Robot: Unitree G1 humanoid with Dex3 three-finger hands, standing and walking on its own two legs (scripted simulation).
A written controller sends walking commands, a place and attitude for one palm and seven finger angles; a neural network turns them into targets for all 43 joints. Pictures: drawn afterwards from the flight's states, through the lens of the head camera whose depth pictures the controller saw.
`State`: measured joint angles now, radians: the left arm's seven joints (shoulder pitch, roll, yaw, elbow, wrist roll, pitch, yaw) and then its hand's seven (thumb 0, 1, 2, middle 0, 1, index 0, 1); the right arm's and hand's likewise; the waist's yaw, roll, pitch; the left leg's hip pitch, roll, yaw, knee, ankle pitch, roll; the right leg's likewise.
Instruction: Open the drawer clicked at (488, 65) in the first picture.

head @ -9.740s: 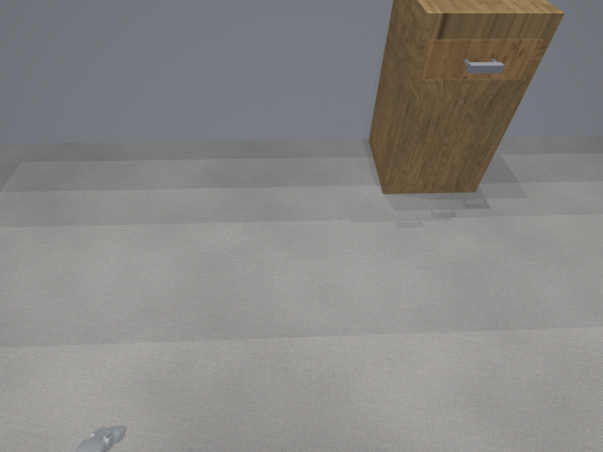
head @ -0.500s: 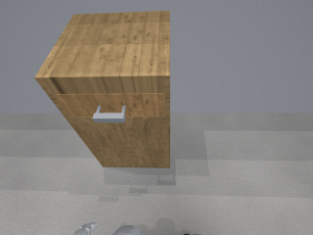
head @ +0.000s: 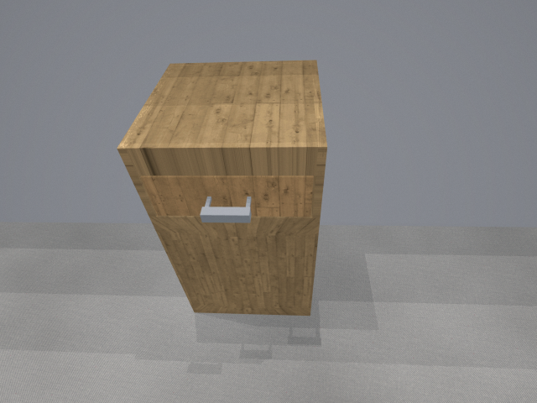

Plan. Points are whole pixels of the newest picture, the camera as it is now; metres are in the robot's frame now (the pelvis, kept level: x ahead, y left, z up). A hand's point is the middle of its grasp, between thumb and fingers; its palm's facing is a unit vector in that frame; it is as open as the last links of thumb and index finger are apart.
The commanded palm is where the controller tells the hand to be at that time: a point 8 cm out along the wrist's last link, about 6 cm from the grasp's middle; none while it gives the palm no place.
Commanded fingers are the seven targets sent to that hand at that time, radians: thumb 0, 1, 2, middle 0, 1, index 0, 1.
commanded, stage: come to a stop and stand still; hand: left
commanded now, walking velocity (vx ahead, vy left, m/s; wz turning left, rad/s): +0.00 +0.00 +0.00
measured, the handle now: (227, 207) +0.57 +0.15 -0.10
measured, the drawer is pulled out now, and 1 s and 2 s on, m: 0.00 0.00 0.00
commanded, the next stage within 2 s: look again from close up in 0.08 s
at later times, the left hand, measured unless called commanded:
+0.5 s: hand out of the picture +0.05 +0.16 -0.16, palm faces +0.03 -0.97 -0.22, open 7.3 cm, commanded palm none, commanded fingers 0.00 0.90 0.90 -0.20 -0.30 -0.20 -0.30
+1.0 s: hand (181, 339) +0.23 +0.17 -0.04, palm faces -0.02 -0.70 -0.72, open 7.5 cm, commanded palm +0.16 +0.19 -0.04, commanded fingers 0.00 0.64 0.79 -0.22 -0.47 -0.22 -0.47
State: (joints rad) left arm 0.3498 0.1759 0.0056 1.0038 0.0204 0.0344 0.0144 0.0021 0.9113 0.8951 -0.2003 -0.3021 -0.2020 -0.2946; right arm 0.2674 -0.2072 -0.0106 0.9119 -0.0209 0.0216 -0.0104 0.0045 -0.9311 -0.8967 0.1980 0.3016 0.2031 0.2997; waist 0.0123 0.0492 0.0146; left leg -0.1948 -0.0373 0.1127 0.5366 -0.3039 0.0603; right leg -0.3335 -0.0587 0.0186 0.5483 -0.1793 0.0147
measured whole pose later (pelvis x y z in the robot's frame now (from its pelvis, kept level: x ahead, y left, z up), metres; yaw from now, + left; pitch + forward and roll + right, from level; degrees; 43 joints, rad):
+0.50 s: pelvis +0.04 -0.02 +0.01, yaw +1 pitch -1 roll +1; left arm 0.28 0.15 0.00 1.09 0.01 -0.01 0.03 0.01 0.93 0.89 -0.20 -0.30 -0.20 -0.29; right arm 0.35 -0.16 0.02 1.09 -0.01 -0.02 -0.03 0.01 -0.91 -0.90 0.20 0.30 0.20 0.30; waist -0.02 0.03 0.02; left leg -0.12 -0.01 0.08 0.44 -0.30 0.02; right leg -0.27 -0.02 0.00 0.49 -0.20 0.00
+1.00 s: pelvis +0.04 -0.04 +0.00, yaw +1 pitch +2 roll +2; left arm 0.33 0.26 -0.06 0.19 0.41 0.02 0.24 0.01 0.85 0.86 -0.21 -0.35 -0.21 -0.34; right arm 0.25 -0.26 -0.01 0.79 0.00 -0.20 -0.08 0.02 -0.91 -0.90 0.20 0.30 0.20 0.30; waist 0.01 0.05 -0.04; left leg -0.24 0.00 0.08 0.54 -0.34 0.00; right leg -0.40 -0.02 -0.01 0.62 -0.26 -0.03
